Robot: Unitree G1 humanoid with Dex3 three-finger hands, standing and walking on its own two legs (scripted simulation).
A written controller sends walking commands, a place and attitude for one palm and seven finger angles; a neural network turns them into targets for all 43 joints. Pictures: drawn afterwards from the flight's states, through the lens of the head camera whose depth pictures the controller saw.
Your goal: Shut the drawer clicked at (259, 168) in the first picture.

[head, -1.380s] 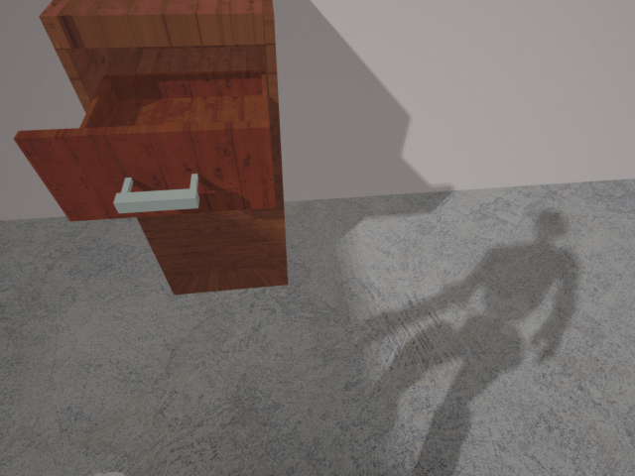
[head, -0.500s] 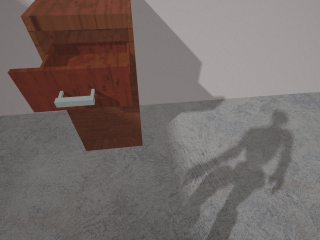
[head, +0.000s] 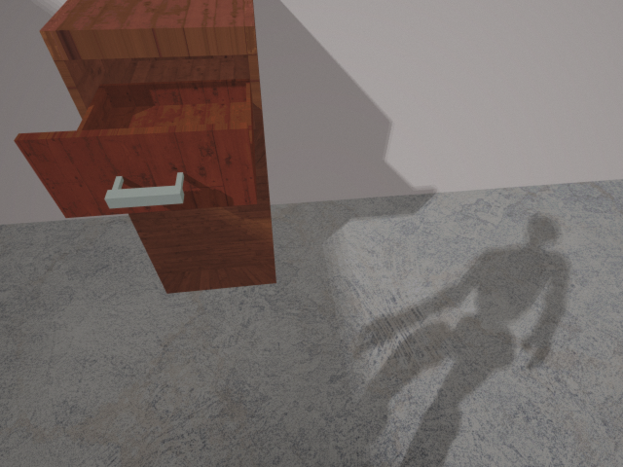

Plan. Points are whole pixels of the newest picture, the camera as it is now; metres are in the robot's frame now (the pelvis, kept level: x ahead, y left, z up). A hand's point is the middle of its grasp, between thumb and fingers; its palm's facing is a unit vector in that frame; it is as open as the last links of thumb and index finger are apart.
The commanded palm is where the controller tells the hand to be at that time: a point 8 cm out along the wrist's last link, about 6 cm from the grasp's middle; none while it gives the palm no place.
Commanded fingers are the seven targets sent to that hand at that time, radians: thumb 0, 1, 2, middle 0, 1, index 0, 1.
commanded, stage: look at it before walking up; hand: left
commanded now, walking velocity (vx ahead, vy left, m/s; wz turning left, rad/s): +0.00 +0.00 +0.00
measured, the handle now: (147, 188) +0.54 +0.33 +0.02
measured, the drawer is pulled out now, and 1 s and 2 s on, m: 0.29 0.29 0.29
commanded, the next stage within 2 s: turn to face it in 0.16 s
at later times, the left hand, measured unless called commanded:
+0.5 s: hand out of the picture +0.07 +0.24 -0.16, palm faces +0.01 -0.95 -0.32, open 7.3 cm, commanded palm none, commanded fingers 0.00 0.90 0.90 -0.20 -0.30 -0.20 -0.30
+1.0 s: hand out of the picture -0.04 +0.21 -0.19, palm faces +0.20 -0.96 -0.20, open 7.3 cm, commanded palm none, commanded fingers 0.00 0.90 0.90 -0.20 -0.30 -0.20 -0.30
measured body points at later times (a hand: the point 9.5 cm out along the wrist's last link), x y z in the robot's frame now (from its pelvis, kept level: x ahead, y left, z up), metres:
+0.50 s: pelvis +0.00 +0.00 +0.00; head +0.01 +0.00 +0.45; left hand +0.07 +0.28 -0.14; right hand +0.08 -0.28 -0.14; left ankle +0.00 +0.12 -0.75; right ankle +0.00 -0.12 -0.75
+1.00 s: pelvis -0.01 +0.02 -0.01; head -0.01 +0.04 +0.43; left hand -0.05 +0.26 -0.18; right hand +0.04 -0.22 -0.16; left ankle -0.01 +0.12 -0.73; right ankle +0.00 -0.12 -0.75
